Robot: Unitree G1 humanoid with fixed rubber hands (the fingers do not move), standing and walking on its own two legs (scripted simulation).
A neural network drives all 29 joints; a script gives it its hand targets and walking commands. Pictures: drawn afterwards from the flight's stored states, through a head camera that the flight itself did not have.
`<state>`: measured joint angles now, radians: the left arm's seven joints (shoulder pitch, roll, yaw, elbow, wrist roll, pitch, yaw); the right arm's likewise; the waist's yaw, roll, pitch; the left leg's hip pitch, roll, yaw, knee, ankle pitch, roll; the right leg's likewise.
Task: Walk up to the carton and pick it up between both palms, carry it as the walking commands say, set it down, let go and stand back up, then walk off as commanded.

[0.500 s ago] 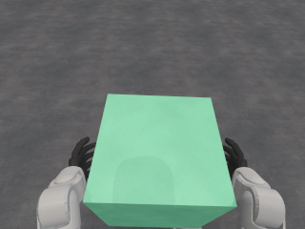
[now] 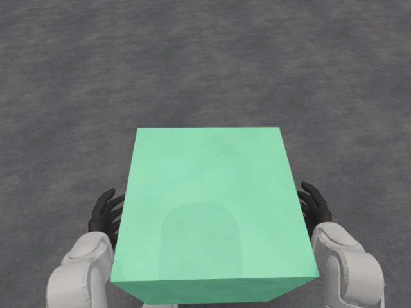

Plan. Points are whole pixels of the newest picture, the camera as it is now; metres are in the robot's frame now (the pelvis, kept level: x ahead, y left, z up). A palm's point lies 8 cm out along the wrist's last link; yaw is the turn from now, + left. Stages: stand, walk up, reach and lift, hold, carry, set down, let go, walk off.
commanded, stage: carry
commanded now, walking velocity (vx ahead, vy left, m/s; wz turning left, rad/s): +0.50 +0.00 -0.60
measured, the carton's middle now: (208, 222) +0.29 +0.01 -0.02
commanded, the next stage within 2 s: none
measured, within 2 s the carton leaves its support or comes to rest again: neither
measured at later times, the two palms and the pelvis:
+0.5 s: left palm (190, 87) +0.63 +0.06 +0.06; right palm (333, 128) +0.46 -0.26 +0.07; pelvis +0.32 +0.00 -0.01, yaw -23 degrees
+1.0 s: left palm (241, 33) +0.94 -0.10 +0.05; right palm (349, 66) +0.72 -0.39 +0.06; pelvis +0.63 -0.11 -0.02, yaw -39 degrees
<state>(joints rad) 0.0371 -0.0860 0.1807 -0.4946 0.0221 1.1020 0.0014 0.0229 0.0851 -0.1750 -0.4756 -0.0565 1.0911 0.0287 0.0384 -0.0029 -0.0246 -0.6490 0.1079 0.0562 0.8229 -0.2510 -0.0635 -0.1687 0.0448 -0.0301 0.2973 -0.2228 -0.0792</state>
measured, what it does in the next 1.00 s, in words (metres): walks ahead, turning right: left foot, then right foot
